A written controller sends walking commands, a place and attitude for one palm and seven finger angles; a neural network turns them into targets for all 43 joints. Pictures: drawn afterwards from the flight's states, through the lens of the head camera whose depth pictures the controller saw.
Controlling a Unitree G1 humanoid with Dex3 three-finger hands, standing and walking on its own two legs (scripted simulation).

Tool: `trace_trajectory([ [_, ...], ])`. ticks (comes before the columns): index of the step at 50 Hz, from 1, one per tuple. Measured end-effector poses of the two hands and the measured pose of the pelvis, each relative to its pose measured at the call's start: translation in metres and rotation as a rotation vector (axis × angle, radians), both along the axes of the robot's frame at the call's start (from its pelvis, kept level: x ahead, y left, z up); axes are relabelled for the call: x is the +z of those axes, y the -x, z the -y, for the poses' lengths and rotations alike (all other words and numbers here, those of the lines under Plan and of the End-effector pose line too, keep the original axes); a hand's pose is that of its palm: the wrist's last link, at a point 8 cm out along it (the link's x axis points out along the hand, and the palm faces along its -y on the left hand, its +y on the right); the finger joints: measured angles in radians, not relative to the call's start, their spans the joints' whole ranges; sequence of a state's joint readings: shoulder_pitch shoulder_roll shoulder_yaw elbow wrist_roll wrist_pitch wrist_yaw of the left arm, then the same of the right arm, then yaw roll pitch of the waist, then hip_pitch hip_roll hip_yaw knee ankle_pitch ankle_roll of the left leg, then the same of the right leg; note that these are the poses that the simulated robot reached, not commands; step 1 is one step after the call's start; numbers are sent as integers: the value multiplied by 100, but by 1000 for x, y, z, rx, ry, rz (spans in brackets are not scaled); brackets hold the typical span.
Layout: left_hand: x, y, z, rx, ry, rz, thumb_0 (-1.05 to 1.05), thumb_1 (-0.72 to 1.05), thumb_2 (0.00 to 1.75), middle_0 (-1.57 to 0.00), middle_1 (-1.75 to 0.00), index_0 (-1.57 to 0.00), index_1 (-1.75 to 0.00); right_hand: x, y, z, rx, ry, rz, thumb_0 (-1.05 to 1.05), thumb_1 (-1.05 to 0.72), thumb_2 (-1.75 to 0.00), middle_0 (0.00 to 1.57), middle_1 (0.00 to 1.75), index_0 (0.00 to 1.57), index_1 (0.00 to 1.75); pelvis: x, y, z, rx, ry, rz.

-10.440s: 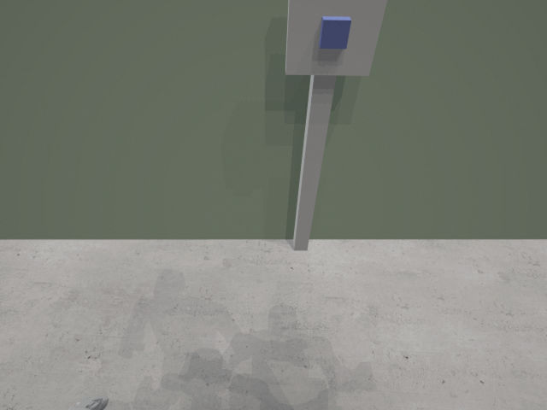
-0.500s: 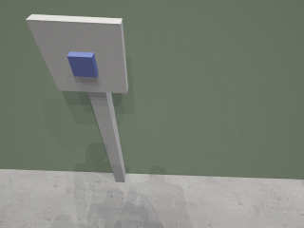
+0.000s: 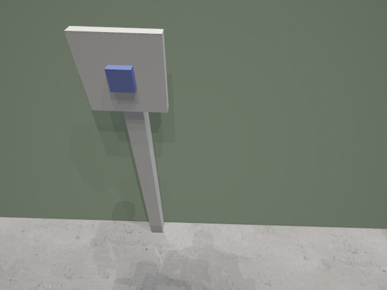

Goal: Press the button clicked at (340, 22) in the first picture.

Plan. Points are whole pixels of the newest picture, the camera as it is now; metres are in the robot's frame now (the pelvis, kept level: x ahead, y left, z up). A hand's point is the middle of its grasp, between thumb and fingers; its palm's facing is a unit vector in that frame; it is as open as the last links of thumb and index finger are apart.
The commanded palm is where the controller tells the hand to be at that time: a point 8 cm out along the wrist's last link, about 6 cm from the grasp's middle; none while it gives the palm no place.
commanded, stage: come to a stop and stand still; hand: left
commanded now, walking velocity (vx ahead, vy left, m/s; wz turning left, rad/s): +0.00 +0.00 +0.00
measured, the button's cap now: (121, 78) +0.54 +0.22 +0.18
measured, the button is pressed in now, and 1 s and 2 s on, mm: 0 0 0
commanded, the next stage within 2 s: look again from close up in 1.76 s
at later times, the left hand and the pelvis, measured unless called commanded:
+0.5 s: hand out of the picture -0.09 +0.16 -0.18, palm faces +0.06 -0.99 -0.14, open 7.4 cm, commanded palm none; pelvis -0.05 +0.00 +0.00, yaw +1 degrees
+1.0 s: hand out of the picture -0.12 +0.17 -0.18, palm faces +0.15 -0.98 -0.15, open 7.4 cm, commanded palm none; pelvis -0.09 +0.02 +0.00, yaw +3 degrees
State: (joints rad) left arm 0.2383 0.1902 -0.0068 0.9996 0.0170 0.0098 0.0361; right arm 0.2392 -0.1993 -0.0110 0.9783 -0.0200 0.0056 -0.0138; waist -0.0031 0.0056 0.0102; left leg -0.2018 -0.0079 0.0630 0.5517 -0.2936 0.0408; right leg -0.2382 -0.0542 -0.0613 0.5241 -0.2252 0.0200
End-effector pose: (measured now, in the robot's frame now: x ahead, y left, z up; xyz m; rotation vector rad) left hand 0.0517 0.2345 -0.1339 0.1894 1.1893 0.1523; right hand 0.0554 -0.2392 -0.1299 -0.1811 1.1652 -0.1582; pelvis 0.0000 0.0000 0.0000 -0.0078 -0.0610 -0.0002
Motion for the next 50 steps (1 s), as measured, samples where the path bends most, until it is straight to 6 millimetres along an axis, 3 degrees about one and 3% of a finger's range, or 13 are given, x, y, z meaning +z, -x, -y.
trace_trajectory([
  [6, -1, 41, 4, 12, 14, -41, 0, 90, 90, -20, -29, -20, -29, -1, 29, -5, 8, -23, -22, 1, -91, -90, 20, 30, 20, 30, 2, 18, 1, 1, -1, -10],
  [15, -8, 111, 12, 63, 44, -176, 0, 90, 90, -20, -29, -20, -29, -8, 92, -11, -18, -33, -166, 1, -91, -90, 20, 30, 20, 30, 2, 35, 0, 11, 2, -14],
  [24, -14, 146, 23, 90, 89, -244, 0, 90, 90, -20, -29, -20, -29, -8, 132, -21, -45, -36, -258, 1, -91, -90, 20, 30, 20, 30, 2, 49, -4, 18, 9, -16],
  [31, -19, 148, 26, 98, 116, -218, 0, 90, 90, -20, -29, -20, -29, -10, 134, -31, -45, -37, -243, 1, -91, -90, 20, 30, 20, 30, 1, 58, -10, 24, 12, -12],
  [41, -21, 148, 18, 115, 118, -159, 0, 90, 90, -20, -29, -20, -29, -11, 113, -42, -9, -40, -159, 1, -91, -90, 20, 30, 20, 30, -1, 71, -18, 39, 12, 3],
  [50, -20, 185, 12, 166, 97, -184, 0, 91, 90, -20, -29, -19, -29, -12, 94, -34, 35, -24, -101, 1, -91, -90, 20, 30, 20, 30, -5, 86, -20, 60, 4, 11],
])
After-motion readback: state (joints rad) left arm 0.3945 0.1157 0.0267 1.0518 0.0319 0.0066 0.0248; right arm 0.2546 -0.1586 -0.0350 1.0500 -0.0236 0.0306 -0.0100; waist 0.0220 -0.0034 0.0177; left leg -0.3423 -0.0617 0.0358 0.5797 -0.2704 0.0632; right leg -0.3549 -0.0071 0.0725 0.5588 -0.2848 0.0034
